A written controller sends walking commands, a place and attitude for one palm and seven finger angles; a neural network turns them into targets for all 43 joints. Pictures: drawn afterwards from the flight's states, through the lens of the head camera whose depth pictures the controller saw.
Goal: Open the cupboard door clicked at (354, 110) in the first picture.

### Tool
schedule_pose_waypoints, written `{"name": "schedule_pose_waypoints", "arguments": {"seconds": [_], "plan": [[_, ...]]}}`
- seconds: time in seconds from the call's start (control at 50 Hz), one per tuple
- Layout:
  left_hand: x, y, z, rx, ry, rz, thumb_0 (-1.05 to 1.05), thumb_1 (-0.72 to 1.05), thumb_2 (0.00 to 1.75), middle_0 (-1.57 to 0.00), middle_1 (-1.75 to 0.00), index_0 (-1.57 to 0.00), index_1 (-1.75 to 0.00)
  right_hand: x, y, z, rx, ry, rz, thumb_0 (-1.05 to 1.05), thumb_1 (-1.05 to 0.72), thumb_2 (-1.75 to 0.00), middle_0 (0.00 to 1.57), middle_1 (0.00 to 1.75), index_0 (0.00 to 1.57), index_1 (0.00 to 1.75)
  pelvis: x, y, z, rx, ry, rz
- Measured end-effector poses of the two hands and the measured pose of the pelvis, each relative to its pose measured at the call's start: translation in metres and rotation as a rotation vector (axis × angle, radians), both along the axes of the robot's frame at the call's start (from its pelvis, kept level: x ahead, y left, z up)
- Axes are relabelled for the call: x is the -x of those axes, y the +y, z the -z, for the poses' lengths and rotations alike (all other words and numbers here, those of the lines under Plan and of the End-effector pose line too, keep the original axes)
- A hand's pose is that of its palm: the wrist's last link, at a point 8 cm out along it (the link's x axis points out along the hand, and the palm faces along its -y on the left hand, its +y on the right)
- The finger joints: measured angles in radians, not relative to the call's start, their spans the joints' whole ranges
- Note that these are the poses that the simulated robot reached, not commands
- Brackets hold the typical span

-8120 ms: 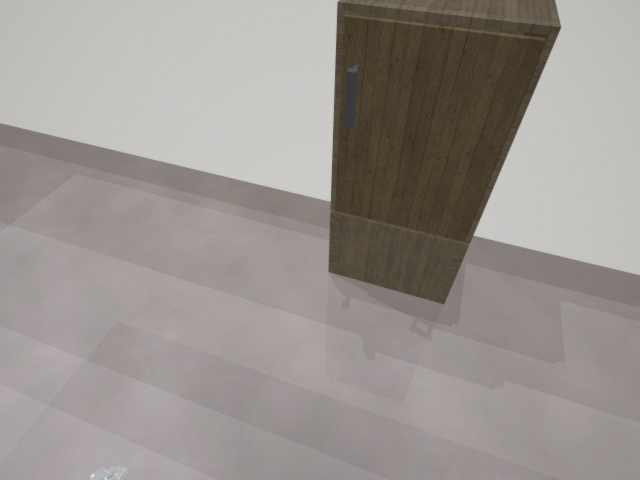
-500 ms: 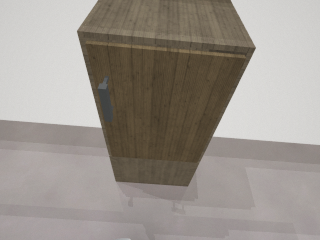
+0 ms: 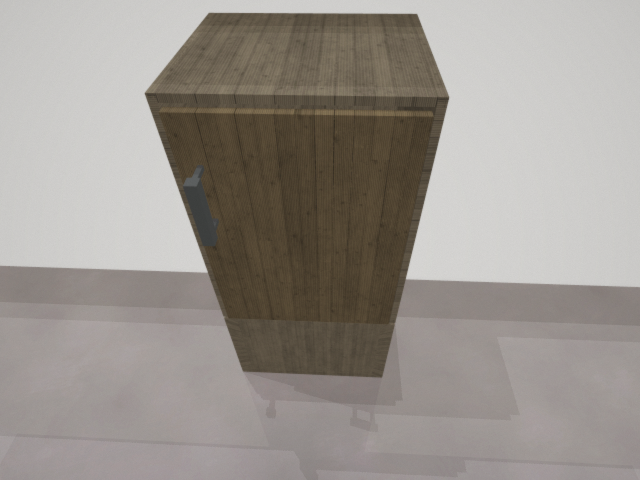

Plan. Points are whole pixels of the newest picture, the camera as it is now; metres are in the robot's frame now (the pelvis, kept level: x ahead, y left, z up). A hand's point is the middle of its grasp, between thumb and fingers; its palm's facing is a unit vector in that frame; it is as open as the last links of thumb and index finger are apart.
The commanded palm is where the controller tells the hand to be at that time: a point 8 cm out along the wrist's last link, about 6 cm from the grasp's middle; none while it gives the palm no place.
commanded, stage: come to a stop and stand still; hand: left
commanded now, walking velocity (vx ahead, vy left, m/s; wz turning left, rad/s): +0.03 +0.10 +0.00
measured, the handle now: (204, 206) +0.55 +0.26 +0.01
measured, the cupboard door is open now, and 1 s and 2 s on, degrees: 0 0 0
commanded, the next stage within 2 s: look again from close up in 0.66 s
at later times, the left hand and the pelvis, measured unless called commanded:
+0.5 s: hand out of the picture +0.02 +0.19 -0.18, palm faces +0.06 -0.98 -0.18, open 7.3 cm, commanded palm none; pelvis +0.02 +0.02 -0.01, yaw +0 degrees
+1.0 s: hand out of the picture -0.01 +0.19 -0.19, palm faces +0.01 -0.98 -0.18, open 7.4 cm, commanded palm none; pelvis +0.00 +0.03 -0.01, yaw +0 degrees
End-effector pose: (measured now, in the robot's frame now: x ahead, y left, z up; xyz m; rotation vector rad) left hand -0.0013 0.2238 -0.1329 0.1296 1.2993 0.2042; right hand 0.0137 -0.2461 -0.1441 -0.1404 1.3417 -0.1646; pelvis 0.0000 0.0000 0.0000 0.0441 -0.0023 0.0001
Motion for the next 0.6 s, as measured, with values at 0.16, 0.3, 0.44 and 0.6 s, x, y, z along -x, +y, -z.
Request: {"name": "schedule_pose_waypoints", "arguments": {"seconds": [0.16,0.3,0.44,0.6], "plan": [[0.035,0.011,0.016,0.051,0.111,-0.053,0.0,0.9,0.9,-0.21,-0.3,-0.21,-0.3,0.01,0.015,-0.006,0.049,0.048,-0.035,0.01,-0.91,-0.9,0.2,0.29,0.19,0.3,-0.001,0.016,0.005,0.03,0.012,-0.012],[0.027,0.023,0.026,0.053,0.161,-0.028,0.01,0.91,0.9,-0.2,-0.3,-0.2,-0.3,0.005,0.054,0.003,0.003,0.029,-0.024,0.01,-0.91,-0.9,0.2,0.29,0.19,0.3,-0.01,0.024,0.009,0.015,0.013,-0.005],[-0.007,0.016,0.019,0.038,0.081,-0.007,0.01,0.92,0.9,-0.2,-0.3,-0.2,-0.3,0.002,0.063,0.014,-0.032,0.051,-0.011,0.03,-0.94,-0.9,0.21,0.3,0.2,0.3,-0.021,0.026,0.008,0.032,-0.008,-0.004],[-0.015,0.015,0.021,0.035,0.079,0.002,0.02,0.93,0.9,-0.2,-0.3,-0.2,-0.3,0.004,0.06,0.01,-0.027,0.055,-0.004,0.02,-0.93,-0.9,0.2,0.3,0.2,0.3,-0.022,0.022,0.006,0.038,-0.018,-0.004]]}}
